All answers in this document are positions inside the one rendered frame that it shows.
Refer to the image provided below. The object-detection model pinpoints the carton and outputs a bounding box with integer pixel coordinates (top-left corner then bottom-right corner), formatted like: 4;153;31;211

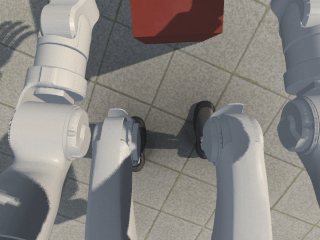
130;0;224;44

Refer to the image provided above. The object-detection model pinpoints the robot foot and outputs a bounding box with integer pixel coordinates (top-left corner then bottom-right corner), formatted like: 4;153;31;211
131;116;147;172
193;100;216;159

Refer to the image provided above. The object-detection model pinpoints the right robot foot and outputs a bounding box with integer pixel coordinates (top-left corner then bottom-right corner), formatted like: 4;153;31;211
193;100;216;159

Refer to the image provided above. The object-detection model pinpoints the left robot upper arm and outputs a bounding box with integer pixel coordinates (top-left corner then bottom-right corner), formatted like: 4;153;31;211
0;101;91;240

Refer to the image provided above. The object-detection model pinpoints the right robot upper arm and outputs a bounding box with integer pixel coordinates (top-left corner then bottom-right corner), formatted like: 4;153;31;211
277;95;320;208

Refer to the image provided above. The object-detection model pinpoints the left robot forearm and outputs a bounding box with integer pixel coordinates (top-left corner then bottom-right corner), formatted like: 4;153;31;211
8;0;100;151

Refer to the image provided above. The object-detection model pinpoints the left robot foot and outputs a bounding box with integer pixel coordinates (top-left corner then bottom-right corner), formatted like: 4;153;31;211
131;116;147;172

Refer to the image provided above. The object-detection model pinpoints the right robot forearm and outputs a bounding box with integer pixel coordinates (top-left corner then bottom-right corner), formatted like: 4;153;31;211
270;0;320;97

